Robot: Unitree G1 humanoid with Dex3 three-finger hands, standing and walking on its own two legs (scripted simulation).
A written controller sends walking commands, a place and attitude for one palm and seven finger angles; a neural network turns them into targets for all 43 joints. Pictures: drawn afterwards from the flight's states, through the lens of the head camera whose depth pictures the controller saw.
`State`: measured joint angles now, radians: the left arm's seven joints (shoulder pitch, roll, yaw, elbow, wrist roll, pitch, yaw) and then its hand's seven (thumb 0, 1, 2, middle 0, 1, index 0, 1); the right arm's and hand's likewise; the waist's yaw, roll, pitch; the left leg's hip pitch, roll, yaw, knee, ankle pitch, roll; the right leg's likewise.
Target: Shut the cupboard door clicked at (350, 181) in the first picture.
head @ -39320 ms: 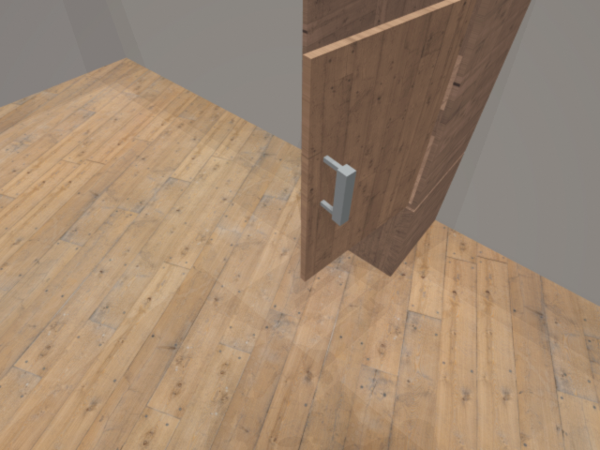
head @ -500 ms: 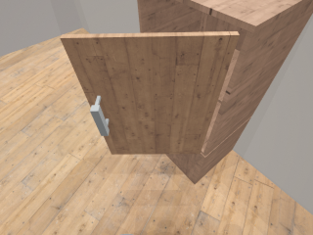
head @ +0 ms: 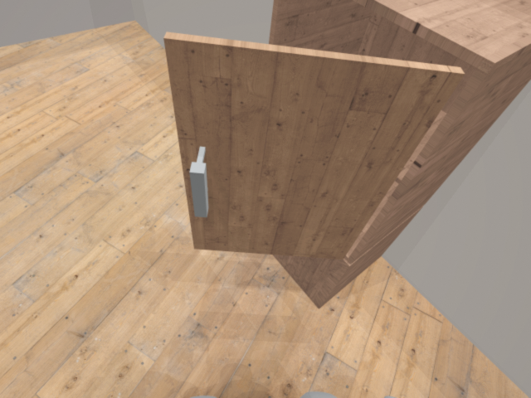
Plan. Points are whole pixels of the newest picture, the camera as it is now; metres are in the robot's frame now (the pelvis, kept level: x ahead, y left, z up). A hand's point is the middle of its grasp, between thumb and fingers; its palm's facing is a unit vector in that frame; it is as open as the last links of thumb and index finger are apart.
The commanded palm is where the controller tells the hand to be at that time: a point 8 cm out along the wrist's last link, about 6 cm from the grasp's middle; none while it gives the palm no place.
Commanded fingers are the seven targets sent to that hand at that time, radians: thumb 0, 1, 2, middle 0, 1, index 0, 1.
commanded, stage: come to a stop and stand still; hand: left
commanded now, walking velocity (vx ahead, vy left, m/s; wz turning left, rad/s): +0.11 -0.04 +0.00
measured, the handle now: (201, 182) +0.48 +0.16 -0.02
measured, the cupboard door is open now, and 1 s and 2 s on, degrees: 50 50 50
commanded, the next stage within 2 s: look again from close up in 0.42 s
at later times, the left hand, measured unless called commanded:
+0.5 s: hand out of the picture -0.04 +0.13 -0.19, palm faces +0.06 -0.99 -0.12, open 7.4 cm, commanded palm none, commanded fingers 0.00 0.90 0.90 -0.20 -0.30 -0.20 -0.30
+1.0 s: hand out of the picture +0.01 +0.20 -0.18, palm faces -0.03 -0.96 -0.26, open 7.4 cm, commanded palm none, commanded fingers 0.00 0.90 0.90 -0.20 -0.30 -0.20 -0.30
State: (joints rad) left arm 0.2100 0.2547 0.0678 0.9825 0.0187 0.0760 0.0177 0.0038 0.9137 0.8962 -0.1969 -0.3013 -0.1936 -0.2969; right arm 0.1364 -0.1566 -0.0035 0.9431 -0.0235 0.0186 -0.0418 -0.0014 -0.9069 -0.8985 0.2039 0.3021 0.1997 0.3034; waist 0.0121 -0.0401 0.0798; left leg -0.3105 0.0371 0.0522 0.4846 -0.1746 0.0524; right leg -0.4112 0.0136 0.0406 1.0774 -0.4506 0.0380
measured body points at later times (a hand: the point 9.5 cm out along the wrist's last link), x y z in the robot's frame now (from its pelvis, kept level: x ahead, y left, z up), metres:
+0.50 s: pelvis -0.02 -0.03 -0.01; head -0.01 -0.01 +0.44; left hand -0.04 +0.18 -0.17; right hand -0.06 -0.26 -0.16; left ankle -0.01 +0.08 -0.74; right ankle -0.07 -0.17 -0.74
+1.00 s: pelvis -0.01 +0.01 -0.01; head +0.00 +0.00 +0.44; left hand +0.01 +0.25 -0.16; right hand +0.03 -0.23 -0.17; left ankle -0.01 +0.08 -0.74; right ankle -0.07 -0.16 -0.74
